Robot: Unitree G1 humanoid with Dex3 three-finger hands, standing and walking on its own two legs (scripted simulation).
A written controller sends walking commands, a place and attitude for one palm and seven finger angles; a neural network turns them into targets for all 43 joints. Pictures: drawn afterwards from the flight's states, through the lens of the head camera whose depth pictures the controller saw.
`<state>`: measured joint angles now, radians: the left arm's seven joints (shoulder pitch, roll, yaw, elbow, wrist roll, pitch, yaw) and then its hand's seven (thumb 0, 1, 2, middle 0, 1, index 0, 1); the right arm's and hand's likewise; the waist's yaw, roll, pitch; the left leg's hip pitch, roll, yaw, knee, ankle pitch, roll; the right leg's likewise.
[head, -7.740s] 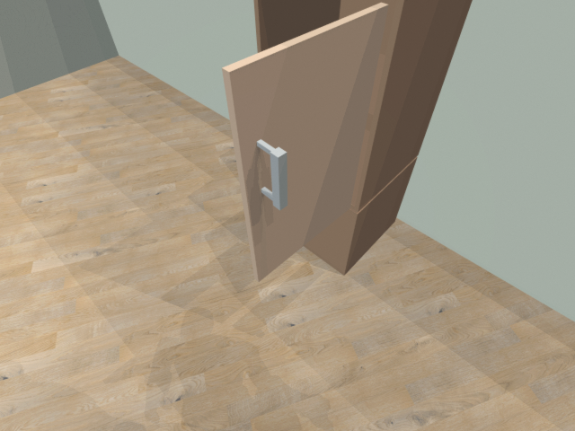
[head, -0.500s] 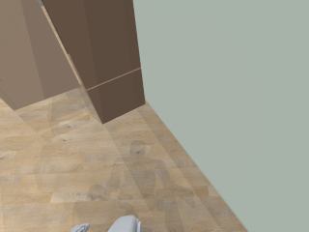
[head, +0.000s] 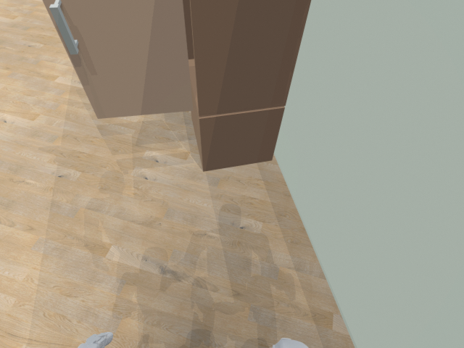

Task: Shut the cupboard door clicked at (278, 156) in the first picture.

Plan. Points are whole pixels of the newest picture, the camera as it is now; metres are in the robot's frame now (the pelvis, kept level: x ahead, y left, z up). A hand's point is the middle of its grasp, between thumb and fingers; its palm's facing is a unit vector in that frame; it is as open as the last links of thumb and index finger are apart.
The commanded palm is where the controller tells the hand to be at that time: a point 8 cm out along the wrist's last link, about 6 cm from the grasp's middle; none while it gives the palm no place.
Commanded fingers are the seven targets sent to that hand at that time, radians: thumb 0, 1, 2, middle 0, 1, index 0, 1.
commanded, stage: turn to face it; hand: left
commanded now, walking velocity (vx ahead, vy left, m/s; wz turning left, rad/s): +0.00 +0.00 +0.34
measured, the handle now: (66, 27) +0.91 +0.55 +0.04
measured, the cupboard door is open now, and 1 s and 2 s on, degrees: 87 87 87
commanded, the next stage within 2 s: take the last steps up to it in 0.22 s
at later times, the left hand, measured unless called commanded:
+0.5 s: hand out of the picture -0.02 +0.20 -0.19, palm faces +0.27 -0.94 -0.20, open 7.3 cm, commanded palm none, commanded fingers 0.00 0.90 0.90 -0.20 -0.30 -0.20 -0.30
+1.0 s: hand (131, 301) +0.22 +0.22 -0.16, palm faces +0.22 -0.96 -0.19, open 7.4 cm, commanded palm none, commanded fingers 0.00 0.90 0.90 -0.20 -0.30 -0.20 -0.30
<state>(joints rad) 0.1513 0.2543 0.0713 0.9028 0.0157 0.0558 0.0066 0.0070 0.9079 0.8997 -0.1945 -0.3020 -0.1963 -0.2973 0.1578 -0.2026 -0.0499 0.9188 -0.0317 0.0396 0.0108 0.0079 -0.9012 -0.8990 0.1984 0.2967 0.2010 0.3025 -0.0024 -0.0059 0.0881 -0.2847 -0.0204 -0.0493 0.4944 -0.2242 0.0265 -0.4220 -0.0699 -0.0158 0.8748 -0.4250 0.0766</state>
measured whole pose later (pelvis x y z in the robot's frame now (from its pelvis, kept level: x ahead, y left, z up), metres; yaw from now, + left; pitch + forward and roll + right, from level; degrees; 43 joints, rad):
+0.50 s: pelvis +0.01 +0.00 -0.01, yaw +12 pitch +0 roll +0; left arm 0.29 0.21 0.07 1.00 0.02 0.01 0.00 0.00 0.91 0.90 -0.20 -0.30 -0.20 -0.30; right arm 0.15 -0.21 -0.05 0.98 -0.02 0.02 0.02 0.01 -0.91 -0.90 0.19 0.30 0.20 0.30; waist 0.03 -0.05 0.08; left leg -0.26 -0.01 0.07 0.56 -0.30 0.02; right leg -0.23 -0.14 -0.15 0.65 -0.42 0.05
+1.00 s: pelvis +0.14 +0.03 -0.01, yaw +14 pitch -1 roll +1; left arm 0.10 0.14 0.04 0.97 0.02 -0.05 -0.02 0.01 0.91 0.90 -0.20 -0.30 -0.20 -0.30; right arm 0.45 -0.14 -0.03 1.15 -0.02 -0.03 -0.01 0.01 -0.90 -0.90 0.20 0.30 0.20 0.30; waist -0.04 0.03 0.08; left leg -0.14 -0.04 0.03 0.76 -0.49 0.04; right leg -0.33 -0.05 -0.13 0.63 -0.28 -0.04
